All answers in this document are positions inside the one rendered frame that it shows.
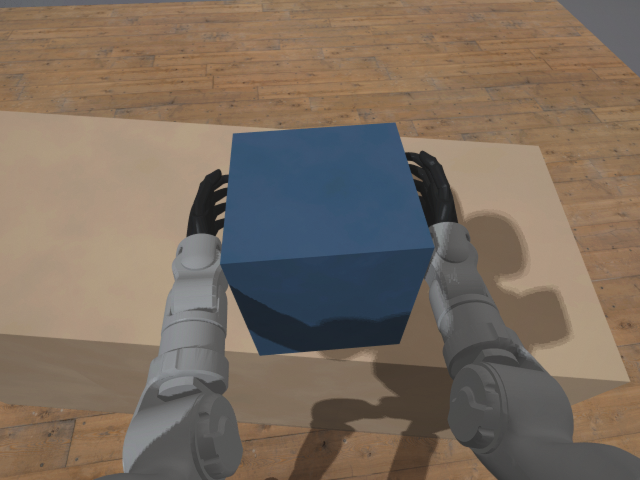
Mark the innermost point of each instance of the left robot forearm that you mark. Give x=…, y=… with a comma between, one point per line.
x=191, y=356

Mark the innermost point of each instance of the robot right hand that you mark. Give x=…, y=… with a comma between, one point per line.
x=437, y=199

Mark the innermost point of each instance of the left robot upper arm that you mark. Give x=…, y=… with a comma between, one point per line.
x=191, y=438

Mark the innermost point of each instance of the right robot upper arm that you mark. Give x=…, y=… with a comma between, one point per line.
x=518, y=422

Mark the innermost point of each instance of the pedestal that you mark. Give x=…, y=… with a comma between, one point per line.
x=92, y=210

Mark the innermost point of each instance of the carton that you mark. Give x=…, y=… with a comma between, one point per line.
x=325, y=242

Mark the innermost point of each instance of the right robot forearm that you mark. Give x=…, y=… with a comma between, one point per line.
x=466, y=315

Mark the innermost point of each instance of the robot left hand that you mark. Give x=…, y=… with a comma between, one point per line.
x=203, y=212

